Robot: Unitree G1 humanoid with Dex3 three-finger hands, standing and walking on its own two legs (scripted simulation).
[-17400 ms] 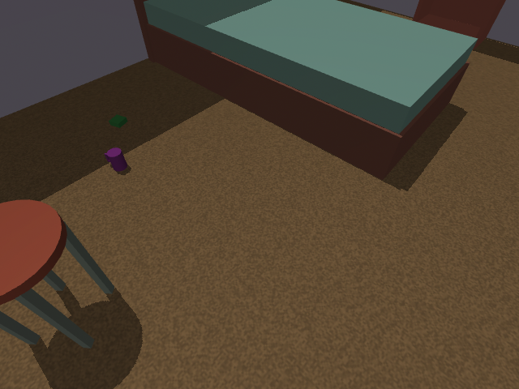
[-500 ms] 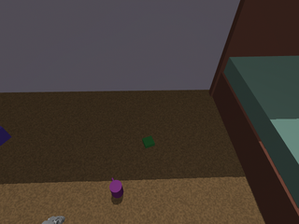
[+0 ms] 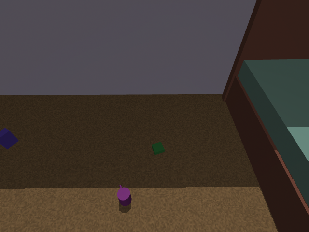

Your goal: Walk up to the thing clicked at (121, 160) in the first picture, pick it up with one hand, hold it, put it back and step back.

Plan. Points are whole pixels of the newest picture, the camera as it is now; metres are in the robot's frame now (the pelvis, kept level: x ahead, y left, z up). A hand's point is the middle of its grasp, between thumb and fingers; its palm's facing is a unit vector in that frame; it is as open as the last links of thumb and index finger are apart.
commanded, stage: walk up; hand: left
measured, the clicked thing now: (123, 194) +0.46 +0.23 -0.73
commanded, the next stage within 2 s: stand in 0.12 s
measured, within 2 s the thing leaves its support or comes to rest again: neither
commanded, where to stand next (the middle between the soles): +0.03 +0.00 m, yaw -1 degrees
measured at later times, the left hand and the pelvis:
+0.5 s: hand out of the picture +0.08 +0.24 -0.15, palm faces -0.04 -0.94 -0.33, open 7.4 cm; pelvis -0.01 -0.01 +0.00, yaw -1 degrees
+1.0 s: hand out of the picture +0.06 +0.23 -0.16, palm faces -0.05 -0.94 -0.33, open 7.4 cm; pelvis -0.01 -0.02 +0.00, yaw -1 degrees
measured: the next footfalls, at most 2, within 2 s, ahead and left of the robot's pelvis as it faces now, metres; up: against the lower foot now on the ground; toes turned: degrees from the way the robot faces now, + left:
none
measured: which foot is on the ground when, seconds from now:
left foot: down 0.00-1.00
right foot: down 0.00-1.00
